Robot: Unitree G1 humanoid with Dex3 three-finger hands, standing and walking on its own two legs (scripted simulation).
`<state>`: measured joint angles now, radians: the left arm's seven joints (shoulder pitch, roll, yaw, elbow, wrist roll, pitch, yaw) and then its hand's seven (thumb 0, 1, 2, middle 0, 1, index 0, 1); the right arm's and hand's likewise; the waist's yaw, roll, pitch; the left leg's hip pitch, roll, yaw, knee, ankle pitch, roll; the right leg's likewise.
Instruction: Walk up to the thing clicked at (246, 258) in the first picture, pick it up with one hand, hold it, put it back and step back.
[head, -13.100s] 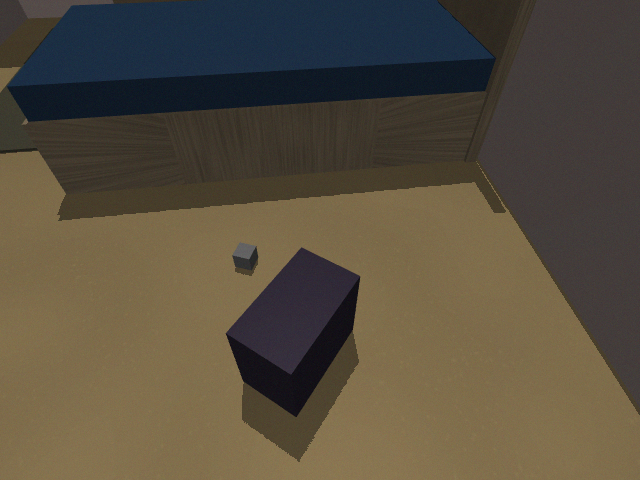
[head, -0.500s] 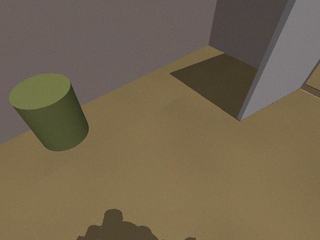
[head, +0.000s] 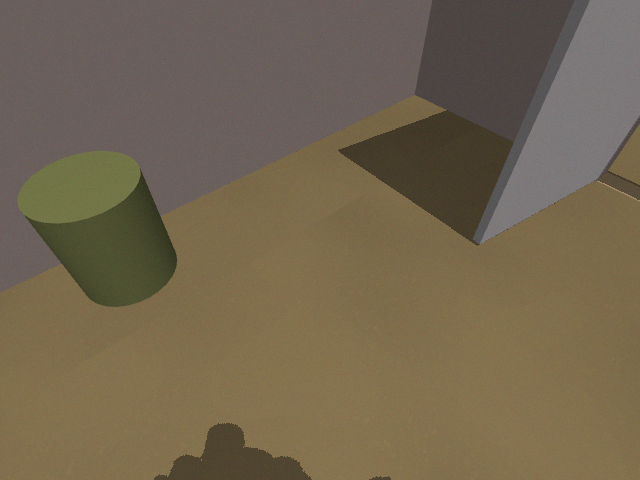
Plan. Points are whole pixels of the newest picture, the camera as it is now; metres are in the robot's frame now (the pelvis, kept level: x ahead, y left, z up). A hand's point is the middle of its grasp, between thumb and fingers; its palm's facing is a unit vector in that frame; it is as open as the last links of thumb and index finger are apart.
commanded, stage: stand
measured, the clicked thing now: out of the picture -0.59 -0.86 -0.75
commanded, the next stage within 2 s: walk up in 0.34 s
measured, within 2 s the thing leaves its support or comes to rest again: neither
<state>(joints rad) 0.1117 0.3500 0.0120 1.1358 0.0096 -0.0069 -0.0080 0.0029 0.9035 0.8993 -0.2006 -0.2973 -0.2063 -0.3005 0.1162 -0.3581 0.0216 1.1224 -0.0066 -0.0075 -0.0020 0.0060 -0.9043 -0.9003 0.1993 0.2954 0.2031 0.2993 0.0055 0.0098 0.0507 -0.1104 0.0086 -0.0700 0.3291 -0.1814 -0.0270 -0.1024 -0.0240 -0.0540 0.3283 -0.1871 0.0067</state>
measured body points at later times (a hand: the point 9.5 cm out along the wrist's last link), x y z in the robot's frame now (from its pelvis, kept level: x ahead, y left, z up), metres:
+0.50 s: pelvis +0.01 +0.00 -0.01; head +0.02 -0.02 +0.44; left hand +0.07 +0.31 -0.13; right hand +0.07 -0.33 -0.14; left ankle +0.00 +0.14 -0.75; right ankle -0.01 -0.12 -0.73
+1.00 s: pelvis +0.12 -0.04 -0.02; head +0.16 -0.11 +0.42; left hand +0.32 +0.23 -0.09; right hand +0.10 -0.39 -0.15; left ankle +0.27 +0.08 -0.69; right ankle +0.03 -0.15 -0.75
